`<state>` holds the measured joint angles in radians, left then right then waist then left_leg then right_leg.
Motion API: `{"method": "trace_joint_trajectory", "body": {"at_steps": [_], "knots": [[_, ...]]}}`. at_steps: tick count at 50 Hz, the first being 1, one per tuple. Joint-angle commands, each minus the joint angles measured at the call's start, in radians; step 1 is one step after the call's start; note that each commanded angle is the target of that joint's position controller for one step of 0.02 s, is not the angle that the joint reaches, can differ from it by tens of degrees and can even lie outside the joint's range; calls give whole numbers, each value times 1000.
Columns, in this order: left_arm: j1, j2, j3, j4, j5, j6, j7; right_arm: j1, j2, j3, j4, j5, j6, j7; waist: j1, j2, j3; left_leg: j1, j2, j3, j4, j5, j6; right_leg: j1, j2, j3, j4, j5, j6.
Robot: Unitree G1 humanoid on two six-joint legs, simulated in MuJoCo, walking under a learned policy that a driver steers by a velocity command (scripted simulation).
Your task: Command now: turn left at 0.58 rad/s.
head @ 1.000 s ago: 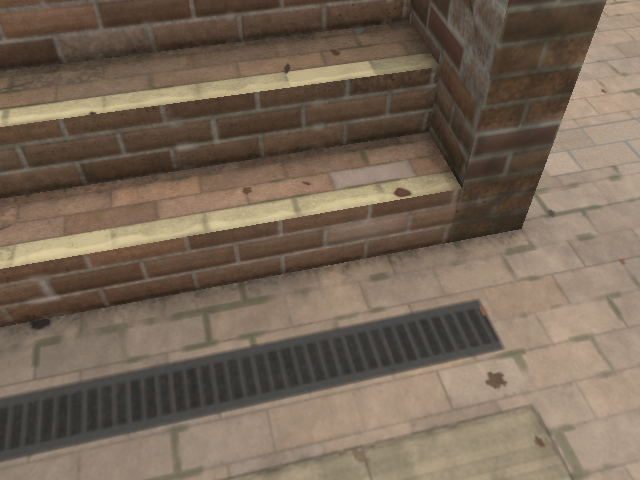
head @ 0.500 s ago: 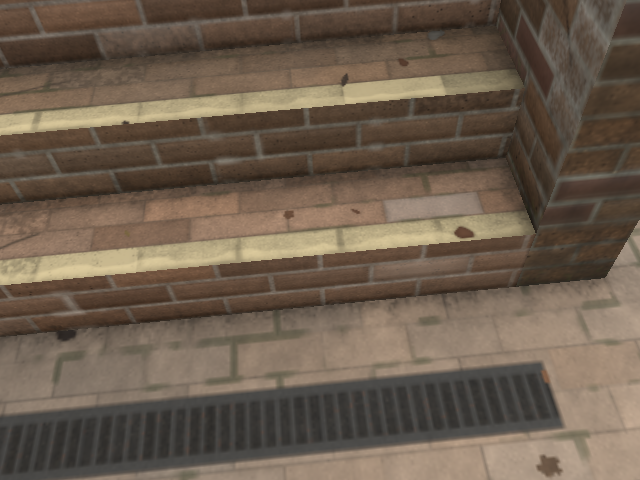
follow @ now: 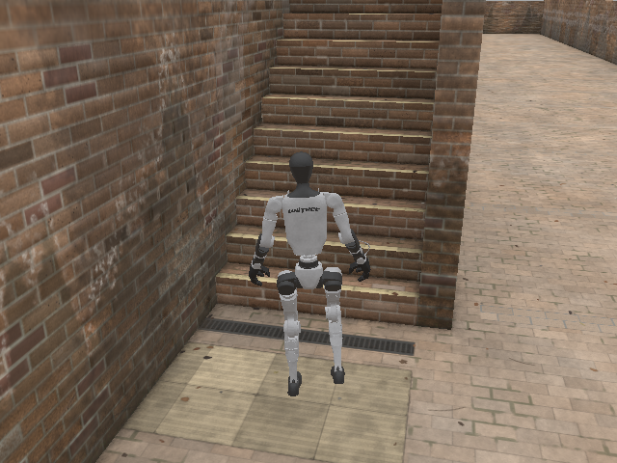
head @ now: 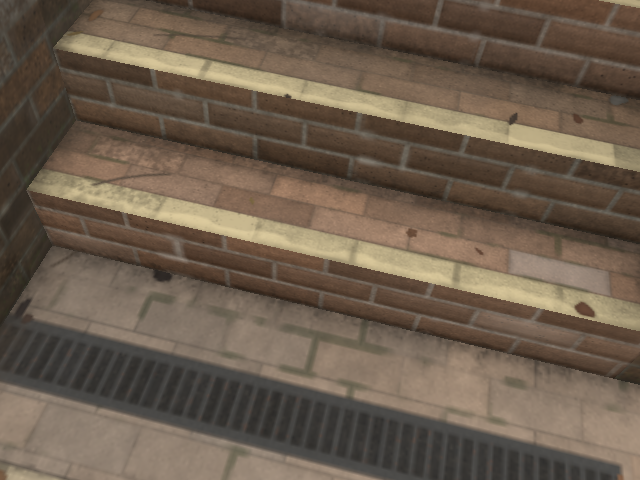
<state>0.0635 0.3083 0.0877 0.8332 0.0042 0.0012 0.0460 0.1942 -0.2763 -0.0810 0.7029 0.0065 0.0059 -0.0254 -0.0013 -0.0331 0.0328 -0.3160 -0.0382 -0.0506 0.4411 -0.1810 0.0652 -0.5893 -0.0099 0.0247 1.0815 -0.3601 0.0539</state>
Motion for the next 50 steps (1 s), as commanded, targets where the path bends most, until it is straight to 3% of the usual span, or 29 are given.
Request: {"method": "trace_joint_trajectory", "body": {"at_steps": [1, 3, 6, 10, 12, 14, 15, 16, 17, 18, 19, 20, 21, 22, 24, 26, 30, 33, 35, 36, 37, 38, 39, 40, 41, 42, 45, 48, 50], "knots": [[-14, 55, 10, -66, -3, -10, 4, -5, -169, -41, -76, 4, -9, -16, 3, 149, -157, 224, 242, -263, -90, 364, 169, -55, 1, 46, -115, 40, 13], [-24, 53, 8, -72, -4, -10, -1, -12, -179, -44, -86, 3, -3, -20, -5, 164, -146, 194, 231, -289, -94, 263, 168, -15, 10, 53, -199, 48, 21], [-3, 54, 2, -60, -12, -19, -25, -6, -146, -28, -78, -2, -7, -14, -28, 200, -141, 132, 223, -299, -169, -176, 167, 80, -9, 11, -313, 69, 10], [-13, 61, -5, -67, -22, -58, -56, 36, -156, -17, -39, -13, -27, 4, -55, 198, -69, 98, 251, -336, -196, -349, 164, 159, -9, -36, -432, 10, -52], [34, 51, -9, -50, -27, -78, -65, 17, -160, -14, -34, -7, -36, 7, -23, 169, -51, 67, 242, -313, -170, -379, 147, 250, 4, -62, -550, 54, -99], [137, 49, -9, -7, -23, -88, -66, -9, -126, -2, -37, -6, -46, 11, 25, 134, -60, -4, 190, -259, -96, -363, 109, 407, 1, -42, -635, 67, -140], [227, 77, -4, 16, -21, -91, -62, -53, -74, 14, -58, -12, -56, 14, 54, 46, -65, -94, 127, -174, 72, -303, 63, 497, -101, 108, -701, 17, -181], [314, 160, 8, 34, 62, -68, -69, -32, -25, 28, -93, -66, -59, 34, 54, -208, -50, -325, -34, 44, 290, -312, 7, 650, -265, 480, -871, -194, -260], [363, 186, 27, 47, 58, -53, -77, -109, -104, 7, -108, -85, -60, 36, 102, -203, 58, -503, -20, 46, 392, -379, -6, 651, -359, 645, -932, -202, -322], [341, 153, 21, 36, 39, -51, -80, -117, -122, -1, -102, -77, -63, 42, 80, -105, 84, -502, 28, -1, 449, -291, -13, 634, -327, 588, -922, -184, -316], [305, 129, 15, 27, 25, -50, -80, -97, -113, 1, -86, -65, -67, 50, 56, -86, 73, -458, 44, 1, 457, -219, -28, 603, -274, 505, -919, -132, -289], [287, 133, 14, -3, -38, -80, -61, -146, -121, -11, -106, 33, -100, 35, 68, -140, 48, -507, 56, -18, 504, -209, -39, 642, -273, 500, -916, -72, -317], [286, 114, 7, 1, -45, -89, -47, -159, -124, -9, -107, 31, -118, 32, 61, -103, 29, -531, 77, -28, 498, -148, -47, 679, -264, 463, -911, 15, -308], [301, 91, 1, 2, -37, -91, -38, -168, -104, -6, -105, 13, -130, 32, 59, -78, 12, -510, 75, -19, 454, -96, -57, 677, -236, 414, -911, 88, -294], [324, 90, 3, 1, -27, -83, -24, -200, -62, 4, -106, -6, -140, 39, 65, -66, 1, -444, 54, 10, 335, 2, -81, 640, -187, 329, -906, 198, -271], [337, 99, 5, -10, -21, -73, -18, -243, -28, 15, -117, -2, -142, 48, 76, -84, 9, -336, 27, 34, 230, 80, -99, 545, -147, 272, -900, 244, -259], [373, 130, 17, -30, -35, -65, -19, -293, -49, 12, -139, 15, -143, 57, 90, -105, 31, -169, 6, 28, 96, 143, -109, 430, -149, 292, -867, 229, -242], [343, 145, 27, -49, -42, -63, -21, -231, -101, -7, -135, 24, -146, 50, 38, -125, 20, -52, 16, 8, 44, 105, -84, 433, -177, 348, -804, 275, -210], [316, 109, 18, -71, -27, -64, -28, -44, -161, -37, -94, 14, -148, 32, -62, -105, -91, 216, 38, 7, -2, 80, -29, 382, -93, 299, -577, 462, -159], [294, 42, -5, -107, -4, -67, -32, 149, -224, -53, -72, -2, -145, 20, -143, 3, -261, 497, 215, -165, 21, -9, 41, 235, -27, 235, -276, 316, -124], [421, 34, 4, -136, -2, -67, -49, 242, -312, -53, -28, -116, -105, 16, -86, 389, -408, 710, 472, -597, -73, -166, 141, -29, 148, 60, 35, -194, -88], [403, 80, 8, -93, 25, -57, -49, 203, -227, -41, -41, -102, -88, 18, -72, 277, -312, 591, 469, -675, -142, -290, 143, -125, 58, 98, 145, -204, -118], [316, 84, 10, -90, 26, -52, -61, 130, -144, -15, -48, -82, -84, 17, -64, 156, -155, 429, 414, -505, -164, -279, 113, -118, 10, 87, 136, -103, -129], [271, 66, 5, -94, 22, -49, -74, 83, -103, 1, -41, -73, -83, 21, -43, 116, -84, 317, 368, -376, -186, -142, 98, -79, -24, 70, 97, -31, -125], [241, 54, 3, -103, 30, -42, -84, 73, -85, 11, -26, -62, -85, 20, -27, 141, -50, 247, 331, -275, -203, -13, 84, -46, -43, 62, 56, -11, -119], [237, 48, 0, -106, 39, -31, -92, 64, -90, 12, -14, -54, -92, 20, -8, 173, -40, 197, 312, -208, -215, 84, 79, -11, -46, 50, 41, -2, -109], [182, 38, -8, -129, 37, -17, -109, 81, -107, 6, 14, -37, -119, 29, 8, 163, -50, 197, 330, -111, -245, 244, 104, -30, -52, 33, -16, 58, -96], [79, 23, -22, -166, 41, -18, -124, 88, -119, 0, 31, -35, -126, 28, -1, 151, -26, 195, 328, -15, -289, 215, 100, -39, -72, 15, -154, 167, -85], [41, 19, -29, -177, 42, -20, -128, 55, -133, -5, 31, -42, -134, 31, 13, 145, -15, 136, 287, 89, -282, 215, 56, 65, -65, -15, -293, 246, -84]]}}
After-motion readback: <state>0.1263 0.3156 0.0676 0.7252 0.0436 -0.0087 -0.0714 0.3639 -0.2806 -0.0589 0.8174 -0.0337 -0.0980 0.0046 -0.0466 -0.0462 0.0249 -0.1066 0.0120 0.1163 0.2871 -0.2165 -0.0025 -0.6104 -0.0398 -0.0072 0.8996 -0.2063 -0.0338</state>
